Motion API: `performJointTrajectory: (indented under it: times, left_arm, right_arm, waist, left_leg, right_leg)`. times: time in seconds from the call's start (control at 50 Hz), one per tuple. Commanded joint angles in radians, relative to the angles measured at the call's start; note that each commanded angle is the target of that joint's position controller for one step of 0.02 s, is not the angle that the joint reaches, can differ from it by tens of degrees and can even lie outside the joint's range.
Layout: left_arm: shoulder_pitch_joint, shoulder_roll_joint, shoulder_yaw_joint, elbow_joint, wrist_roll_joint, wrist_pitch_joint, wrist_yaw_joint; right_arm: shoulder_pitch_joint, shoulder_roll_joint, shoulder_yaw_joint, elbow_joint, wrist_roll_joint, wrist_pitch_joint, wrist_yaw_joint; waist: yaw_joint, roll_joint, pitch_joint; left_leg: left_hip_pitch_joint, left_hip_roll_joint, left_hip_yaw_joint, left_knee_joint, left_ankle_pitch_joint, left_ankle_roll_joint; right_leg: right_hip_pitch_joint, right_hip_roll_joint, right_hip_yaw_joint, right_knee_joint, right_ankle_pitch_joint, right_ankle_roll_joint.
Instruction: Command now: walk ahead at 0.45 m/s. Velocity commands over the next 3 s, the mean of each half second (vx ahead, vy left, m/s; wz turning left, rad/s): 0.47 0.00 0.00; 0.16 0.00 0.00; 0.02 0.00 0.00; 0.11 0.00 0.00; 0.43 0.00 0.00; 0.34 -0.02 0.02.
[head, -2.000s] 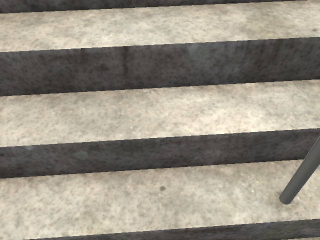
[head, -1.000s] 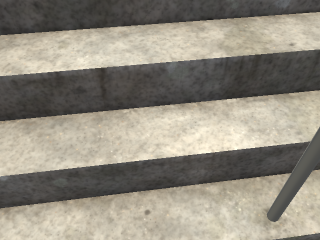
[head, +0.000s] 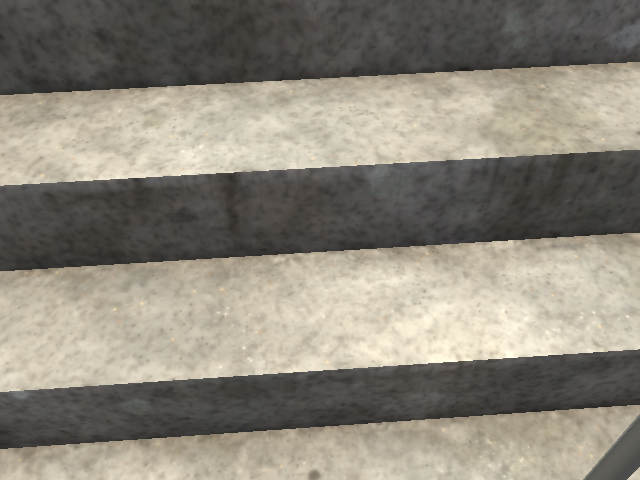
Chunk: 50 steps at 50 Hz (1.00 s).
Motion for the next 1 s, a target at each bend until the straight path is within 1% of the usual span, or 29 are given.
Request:
performJointTrajectory:
  times: [0.02, 0.08, 0.1, 0.12, 0.14, 0.16, 0.2, 0.26, 0.3, 0.38, 0.42, 0.48, 0.52, 0.54, 0.56, 0.58, 0.6, 0.62, 0.64, 0.66, 0.68, 0.7, 0.72, 0.74, 0.78, 0.82, 0.9, 0.98, 1.0]
  left_arm:
    - [-0.033, 0.170, 0.028, -0.064, -0.013, -0.003, 0.004]
    - [-0.151, 0.158, 0.018, -0.113, -0.026, 0.012, -0.010]
    - [-0.200, 0.091, -0.003, -0.149, 0.006, -0.005, -0.023]
    - [-0.035, -0.021, -0.025, -0.102, 0.019, -0.032, -0.034]
    - [0.098, 0.024, -0.014, -0.068, -0.007, -0.032, -0.035]
    - [0.004, 0.074, 0.001, -0.097, -0.032, -0.019, -0.032]
    - [-0.121, 0.040, -0.005, -0.153, -0.042, 0.021, -0.004]
    - [-0.095, -0.040, -0.036, -0.181, -0.002, 0.032, -0.012]
    - [-0.142, -0.087, -0.055, -0.200, -0.014, 0.036, 0.000]
    - [-0.358, -0.105, -0.093, -0.343, -0.012, 0.010, 0.011]
    - [-0.416, -0.140, -0.121, -0.405, -0.029, -0.007, -0.016]
    - [-0.545, -0.144, -0.155, -0.520, -0.008, -0.023, -0.045]
    - [-0.667, -0.158, -0.181, -0.607, 0.023, -0.025, -0.053]
    - [-0.699, -0.215, -0.201, -0.631, 0.015, -0.017, -0.043]
    - [-0.593, -0.152, -0.172, -0.605, -0.021, -0.011, -0.032]
    - [-0.394, -0.062, -0.117, -0.540, -0.013, -0.008, -0.028]
    - [-0.194, 0.054, -0.072, -0.475, 0.015, -0.012, -0.035]
    - [0.010, 0.170, -0.030, -0.385, 0.048, -0.014, -0.041]
    - [0.201, 0.265, 0.005, -0.272, 0.110, 0.015, -0.023]
    - [0.180, 0.216, 0.007, -0.239, 0.130, 0.036, 0.006]
    - [0.024, 0.158, -0.003, -0.214, 0.062, 0.042, -0.002]
    - [-0.096, 0.043, -0.030, -0.170, 0.000, 0.054, -0.014]
    - [-0.189, -0.061, -0.051, -0.127, -0.009, 0.052, -0.022]
    - [-0.258, -0.134, -0.069, -0.096, 0.011, 0.054, -0.030]
    - [-0.281, -0.167, -0.078, -0.061, 0.035, 0.046, -0.038]
    - [-0.247, -0.142, -0.083, -0.054, 0.050, 0.049, -0.045]
    - [-0.271, -0.086, -0.109, -0.108, 0.078, 0.058, -0.014]
    - [-0.322, 0.004, -0.077, -0.147, 0.025, 0.060, 0.023]
    - [-0.275, 0.004, -0.074, -0.126, 0.029, 0.062, 0.028]
  right_arm:
    - [0.061, -0.067, -0.013, -0.033, 0.002, 0.010, 0.000]
    - [0.364, -0.110, -0.060, 0.073, -0.017, -0.005, 0.015]
    - [0.481, -0.191, -0.075, 0.117, -0.027, 0.005, 0.004]
    - [0.445, -0.200, -0.055, 0.113, -0.053, 0.016, 0.003]
    - [0.422, -0.223, -0.075, 0.124, -0.040, 0.022, 0.005]
    - [0.341, -0.122, -0.052, 0.123, -0.021, 0.035, 0.015]
    - [0.207, -0.019, -0.007, 0.110, -0.026, 0.046, 0.037]
    - [0.274, -0.024, 0.002, 0.163, -0.042, 0.054, 0.037]
    - [0.392, -0.024, 0.009, 0.205, -0.052, 0.050, 0.028]
    - [0.543, -0.019, 0.013, 0.259, -0.019, 0.050, -0.003]
    - [0.585, 0.003, 0.026, 0.272, -0.021, 0.051, -0.021]
    - [0.516, 0.001, 0.033, 0.232, 0.000, 0.062, -0.043]
    - [0.550, -0.015, 0.031, 0.227, 0.012, 0.075, -0.055]
    - [0.599, -0.050, 0.017, 0.256, 0.041, 0.089, -0.063]
    - [0.633, -0.068, 0.022, 0.269, 0.023, 0.083, -0.058]
    - [0.589, -0.142, 0.009, 0.254, -0.009, 0.062, -0.045]
    - [0.464, -0.224, -0.019, 0.228, -0.006, 0.055, -0.034]
    - [0.435, -0.236, -0.035, 0.192, -0.024, 0.027, -0.023]
    - [0.486, -0.066, -0.008, 0.203, -0.023, 0.006, 0.016]
    - [0.539, -0.022, -0.023, 0.289, -0.032, -0.019, 0.071]
    - [0.365, 0.058, -0.021, 0.185, -0.005, -0.005, 0.098]
    - [0.145, 0.098, 0.005, 0.062, -0.013, 0.034, 0.090]
    - [0.114, 0.123, 0.015, -0.007, -0.017, 0.063, 0.063]
    - [0.155, 0.094, 0.017, -0.027, -0.006, 0.081, 0.048]
    - [0.261, 0.128, 0.039, -0.028, 0.006, 0.088, 0.035]
    - [0.259, 0.169, 0.065, -0.035, 0.002, 0.089, 0.018]
    - [0.242, 0.094, 0.058, -0.006, -0.016, 0.128, -0.034]
    - [0.140, 0.034, 0.047, 0.005, -0.039, 0.154, -0.055]
    - [0.113, 0.032, 0.048, 0.028, -0.053, 0.166, -0.054]
  waist:
    - [-0.086, -0.162, -0.001]
    - [-0.260, -0.102, -0.087]
    - [-0.276, 0.138, -0.095]
    - [-0.150, 0.226, -0.130]
    - [-0.106, 0.154, -0.122]
    - [-0.095, 0.059, 0.011]
    - [-0.050, 0.023, 0.144]
    - [-0.028, 0.001, 0.128]
    - [-0.074, 0.069, 0.085]
    - [-0.128, 0.054, 0.132]
    - [-0.130, 0.067, 0.125]
    - [-0.110, -0.011, 0.123]
    - [-0.143, -0.018, 0.052]
    - [-0.133, 0.068, -0.019]
    - [-0.092, 0.145, -0.143]
    - [0.017, 0.299, -0.269]
    - [0.152, 0.373, -0.346]
    - [0.208, 0.160, -0.507]
    - [0.209, -0.361, -0.649]
    - [0.172, -0.345, -0.718]
    - [0.091, -0.185, -0.439]
    - [0.043, -0.057, -0.133]
    - [-0.047, 0.064, 0.053]
    - [-0.112, 0.068, 0.075]
    - [-0.177, 0.023, 0.092]
    - [-0.187, -0.011, 0.059]
    - [-0.191, -0.114, -0.056]
    - [-0.141, -0.186, -0.087]
    - [-0.102, -0.207, -0.099]
  left_leg:
    - [0.167, -0.053, 0.049, -0.020, -0.011, 0.036]
    - [0.503, -0.078, 0.026, -0.390, 0.258, 0.131]
    - [0.717, 0.148, -0.270, -0.466, 0.538, 0.187]
    - [0.692, 0.338, -0.509, -0.409, 1.002, 0.296]
    - [0.614, 0.414, -0.565, -0.504, 0.486, 0.434]
    - [0.505, 0.352, -0.503, -0.580, -0.012, 0.386]
    - [0.294, 0.237, -0.397, -0.621, -0.315, 0.260]
    - [0.124, 0.157, -0.243, -0.579, -0.170, 0.233]
    - [0.171, 0.186, -0.257, -0.579, -0.081, 0.277]
    - [0.461, 0.239, -0.316, -0.555, -0.036, 0.233]
    - [0.587, 0.265, -0.327, -0.539, 0.034, 0.208]
    - [0.379, 0.159, -0.184, -0.593, 0.163, 0.160]
    - [0.143, 0.149, -0.131, -0.769, 0.418, 0.179]
    - [0.156, 0.164, -0.112, -0.805, 0.573, 0.177]
    - [0.240, 0.140, -0.064, -0.704, 1.161, 0.194]
    - [0.435, 0.179, -0.054, -0.521, 1.889, 0.190]
    - [0.618, 0.197, -0.054, -0.318, 2.169, 0.160]
    - [0.466, 0.180, -0.076, -0.053, 1.953, 0.132]
    - [0.113, -0.104, -0.124, 0.423, 0.699, 0.084]
    - [0.041, -0.248, -0.386, 1.001, 0.034, 0.065]
    - [-0.139, -0.188, -0.398, 1.154, -0.029, 0.079]
    - [-0.282, -0.150, -0.302, 1.218, -0.059, 0.104]
    - [-0.346, -0.104, -0.246, 1.227, -0.067, 0.114]
    - [-0.314, -0.093, -0.240, 1.296, -0.036, 0.119]
    - [-0.346, -0.106, -0.255, 1.310, 0.095, 0.143]
    - [-0.430, -0.107, -0.244, 1.224, 0.225, 0.138]
    - [-0.260, -0.073, -0.097, 1.036, 0.371, 0.002]
    - [0.014, 0.017, 0.024, 0.442, 0.285, -0.058]
    - [0.059, 0.002, 0.071, 0.365, 0.169, -0.058]
  right_leg:
    - [-0.113, -0.277, 0.128, 0.076, 0.740, -0.168]
    - [-0.202, -0.156, 0.053, 0.551, 0.923, -0.099]
    - [-0.514, -0.039, 0.000, 0.962, 0.247, -0.035]
    - [-0.653, 0.032, 0.115, 1.290, -0.272, -0.022]
    - [-0.748, 0.011, 0.141, 1.436, -0.304, -0.016]
    - [-0.864, -0.057, 0.089, 1.517, -0.283, -0.012]
    - [-0.992, -0.105, 0.046, 1.626, -0.207, 0.008]
    - [-1.024, -0.118, 0.012, 1.709, -0.033, 0.033]
    - [-1.145, -0.093, -0.034, 1.972, -0.045, 0.053]
    - [-1.570, -0.124, 0.060, 2.045, -0.105, 0.045]
    - [-1.744, -0.133, 0.080, 2.158, -0.138, 0.035]
    - [-1.550, -0.188, -0.078, 1.786, -0.044, 0.070]
    - [-1.069, -0.181, -0.205, 1.391, 0.061, 0.065]
    - [-0.818, -0.157, -0.209, 1.218, -0.106, 0.034]
    - [-0.600, -0.036, -0.312, 1.168, -0.175, 0.009]
    - [-0.484, 0.019, -0.270, 1.158, -0.207, -0.034]
    - [-0.453, -0.008, -0.130, 0.954, -0.149, -0.084]
    - [-0.125, -0.145, 0.198, 0.847, 0.255, -0.187]
    - [0.182, -0.418, 0.798, 0.313, 0.558, -0.414]
    - [0.133, -0.513, 1.176, 0.101, 0.305, -0.448]
    - [-0.114, -0.481, 0.967, 0.123, -0.067, -0.320]
    - [-0.360, -0.411, 0.741, 0.174, -0.238, -0.227]
    - [-0.580, -0.357, 0.504, 0.234, -0.324, -0.159]
    - [-0.677, -0.314, 0.377, 0.243, -0.284, -0.110]
    - [-0.685, -0.268, 0.183, 0.226, -0.086, -0.077]
    - [-0.616, -0.226, 0.010, 0.224, 0.084, -0.068]
    - [-0.669, -0.195, -0.115, 0.166, 0.065, -0.142]
    - [-0.589, -0.184, -0.109, 0.073, -0.038, -0.134]
    - [-0.532, -0.231, -0.010, 0.046, -0.101, -0.160]
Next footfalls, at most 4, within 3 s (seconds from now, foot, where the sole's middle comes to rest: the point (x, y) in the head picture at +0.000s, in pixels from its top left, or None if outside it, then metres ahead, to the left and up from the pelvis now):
0.10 left None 0.12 0.11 -0.78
0.60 right None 0.41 -0.12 -0.58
1.08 left None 0.38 0.11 -0.58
2.36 left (295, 320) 0.62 0.12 -0.37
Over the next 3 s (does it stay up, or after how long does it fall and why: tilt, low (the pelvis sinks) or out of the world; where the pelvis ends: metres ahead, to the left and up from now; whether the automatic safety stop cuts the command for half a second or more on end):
stays up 0.73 -0.05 0.48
